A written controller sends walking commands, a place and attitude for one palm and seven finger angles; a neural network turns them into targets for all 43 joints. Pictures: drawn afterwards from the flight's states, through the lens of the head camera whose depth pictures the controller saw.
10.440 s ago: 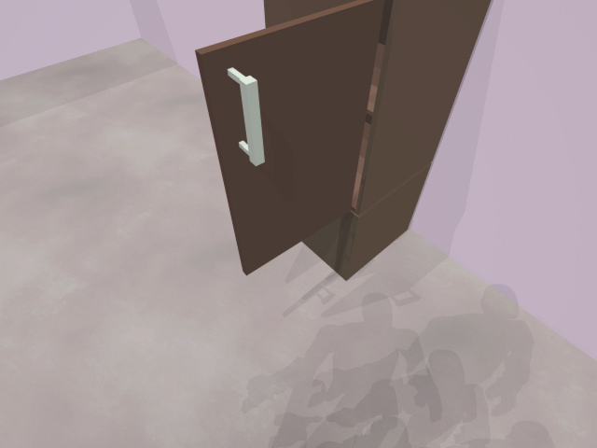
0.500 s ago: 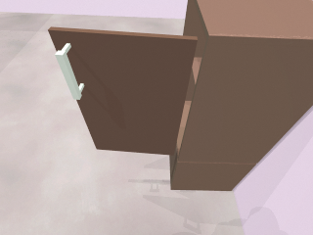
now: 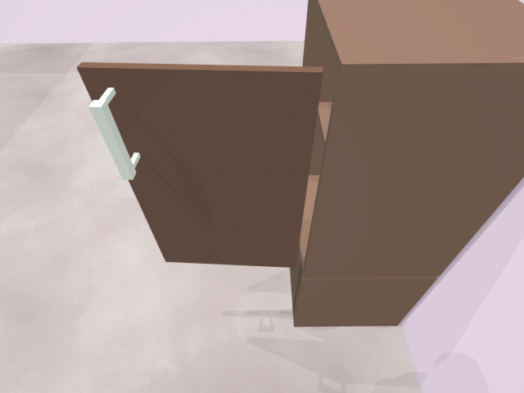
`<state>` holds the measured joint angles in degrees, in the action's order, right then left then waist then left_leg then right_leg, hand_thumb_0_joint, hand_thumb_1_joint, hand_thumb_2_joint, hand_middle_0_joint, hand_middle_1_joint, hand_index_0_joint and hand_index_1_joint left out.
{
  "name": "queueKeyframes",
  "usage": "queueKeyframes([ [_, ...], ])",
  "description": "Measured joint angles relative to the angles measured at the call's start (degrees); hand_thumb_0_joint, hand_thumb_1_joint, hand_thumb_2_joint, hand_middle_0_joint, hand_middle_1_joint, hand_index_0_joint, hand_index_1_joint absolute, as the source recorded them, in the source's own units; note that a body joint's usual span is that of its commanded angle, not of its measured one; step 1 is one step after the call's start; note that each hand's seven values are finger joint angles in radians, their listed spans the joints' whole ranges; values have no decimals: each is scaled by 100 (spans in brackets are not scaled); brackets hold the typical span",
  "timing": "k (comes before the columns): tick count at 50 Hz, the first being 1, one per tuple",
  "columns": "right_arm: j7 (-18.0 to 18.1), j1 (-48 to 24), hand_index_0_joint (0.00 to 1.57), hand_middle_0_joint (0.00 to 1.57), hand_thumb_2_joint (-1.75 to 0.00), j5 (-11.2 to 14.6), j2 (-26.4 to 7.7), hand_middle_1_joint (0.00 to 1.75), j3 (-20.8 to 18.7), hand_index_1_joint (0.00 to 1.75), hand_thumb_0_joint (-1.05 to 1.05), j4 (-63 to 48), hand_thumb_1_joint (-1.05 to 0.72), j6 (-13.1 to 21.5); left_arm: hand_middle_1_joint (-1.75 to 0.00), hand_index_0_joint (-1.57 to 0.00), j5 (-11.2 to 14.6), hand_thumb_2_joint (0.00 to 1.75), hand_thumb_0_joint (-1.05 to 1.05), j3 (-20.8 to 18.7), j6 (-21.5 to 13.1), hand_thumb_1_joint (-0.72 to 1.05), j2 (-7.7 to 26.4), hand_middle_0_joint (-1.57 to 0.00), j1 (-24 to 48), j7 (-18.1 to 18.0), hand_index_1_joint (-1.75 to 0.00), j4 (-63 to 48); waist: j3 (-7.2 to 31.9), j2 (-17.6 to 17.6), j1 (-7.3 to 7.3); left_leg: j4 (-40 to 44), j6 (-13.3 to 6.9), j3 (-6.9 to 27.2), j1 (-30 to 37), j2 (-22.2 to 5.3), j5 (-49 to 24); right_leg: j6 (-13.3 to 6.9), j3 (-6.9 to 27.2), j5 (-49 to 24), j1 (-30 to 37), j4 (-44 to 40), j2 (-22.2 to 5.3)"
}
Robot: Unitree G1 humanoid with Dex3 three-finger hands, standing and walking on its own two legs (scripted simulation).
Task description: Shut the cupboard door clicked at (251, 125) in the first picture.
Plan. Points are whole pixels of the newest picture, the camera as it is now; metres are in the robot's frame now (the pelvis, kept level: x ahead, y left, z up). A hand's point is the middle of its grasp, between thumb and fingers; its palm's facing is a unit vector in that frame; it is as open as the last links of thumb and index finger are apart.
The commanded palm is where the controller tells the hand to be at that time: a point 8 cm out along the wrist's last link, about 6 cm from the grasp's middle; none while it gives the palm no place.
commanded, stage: shuffle to correct the standing spot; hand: left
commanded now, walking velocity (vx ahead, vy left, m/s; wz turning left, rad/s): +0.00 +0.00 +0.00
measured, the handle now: (119, 136) +0.49 +0.28 +0.14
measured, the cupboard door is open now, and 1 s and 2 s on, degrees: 86 86 86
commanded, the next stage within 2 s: come to a stop and stand still in 0.52 s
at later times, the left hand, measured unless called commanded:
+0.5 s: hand out of the picture +0.01 +0.22 -0.19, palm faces +0.05 -0.97 -0.23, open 7.4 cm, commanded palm none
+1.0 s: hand out of the picture +0.08 +0.27 -0.18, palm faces +0.05 -0.97 -0.24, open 7.4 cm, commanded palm none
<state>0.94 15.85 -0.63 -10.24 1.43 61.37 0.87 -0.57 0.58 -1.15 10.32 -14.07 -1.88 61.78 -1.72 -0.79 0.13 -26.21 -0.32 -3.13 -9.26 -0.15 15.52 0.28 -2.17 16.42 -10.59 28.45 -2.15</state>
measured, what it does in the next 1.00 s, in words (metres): steps on the spot: left foot, then right foot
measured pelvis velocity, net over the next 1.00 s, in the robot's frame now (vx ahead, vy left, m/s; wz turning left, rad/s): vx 0.05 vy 0.08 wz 0.00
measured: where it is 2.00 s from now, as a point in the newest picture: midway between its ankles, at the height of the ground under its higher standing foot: outside the picture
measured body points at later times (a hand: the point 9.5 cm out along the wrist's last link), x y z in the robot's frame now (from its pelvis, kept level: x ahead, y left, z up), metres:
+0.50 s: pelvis +0.02 +0.03 -0.01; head +0.05 +0.03 +0.44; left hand +0.01 +0.27 -0.17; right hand +0.03 -0.21 -0.16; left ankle -0.01 +0.11 -0.74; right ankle -0.01 -0.11 -0.73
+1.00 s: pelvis +0.05 +0.08 -0.01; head +0.09 +0.08 +0.44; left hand +0.08 +0.32 -0.16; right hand +0.13 -0.15 -0.16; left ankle +0.06 +0.18 -0.74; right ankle +0.02 -0.04 -0.74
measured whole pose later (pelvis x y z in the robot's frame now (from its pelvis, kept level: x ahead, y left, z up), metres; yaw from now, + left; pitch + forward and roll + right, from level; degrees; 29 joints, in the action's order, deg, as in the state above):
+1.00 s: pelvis +0.05 +0.08 -0.01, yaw +0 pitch -1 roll +1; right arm 1.7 8.4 -0.6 -8.8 -0.1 57.7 0.1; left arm -0.7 -1.5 0.6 11.5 -13.0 -2.1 59.1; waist -5.2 1.4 -1.4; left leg -30.3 -1.6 -5.0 -13.8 0.5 15.6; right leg 0.2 -2.3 18.9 -11.5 32.3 -2.6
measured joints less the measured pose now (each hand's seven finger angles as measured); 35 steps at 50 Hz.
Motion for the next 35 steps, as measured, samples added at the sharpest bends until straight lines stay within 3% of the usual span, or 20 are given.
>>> queueKeyframes([
  [13,-20,-44,20,20,-90,-8,5,30,-17,29,0,69,-91,-99,-30,-20,-26,89,0,-22,43,91,-80,-20,-118,18,-30,40,-79,75,-63,-91,6,5,-58,-21,69,-6,-6,32,-19,11,17],
  [21,-57,74,20,20,-90,-29,-31,30,-101,29,0,-68,-91,-169,-30,-20,-65,89,0,-187,155,91,-17,-20,-322,19,-30,-55,-81,210,-121,-448,-142,-31,-191,149,365,123,39,326,-150,380,-167],
  [28,-10,163,20,20,-90,-46,-7,30,-86,29,0,-241,-90,-124,-30,-20,-67,89,1,-254,244,91,96,-20,-226,-11,-30,-157,-206,198,-180,-578,-332,-183,-127,289,575,-183,-112,933,-391,968,-182],
  [30,-8,179,20,20,-90,-21,-27,30,-91,29,0,-260,-90,-151,-30,-20,-66,89,1,-264,163,91,59,-20,-164,-14,-30,-207,-239,73,-147,-776,-322,-128,-185,290,672,-132,-163,436,-300,781,-149],
  [35,-61,-37,20,20,-90,6,-45,30,-187,29,0,-270,-91,-297,-30,-20,-124,89,0,-277,-39,91,-23,-20,-162,-65,-30,-383,-251,41,-203,-2204,-49,-53,-950,219,1433,106,-261,557,-118,569,-335],
])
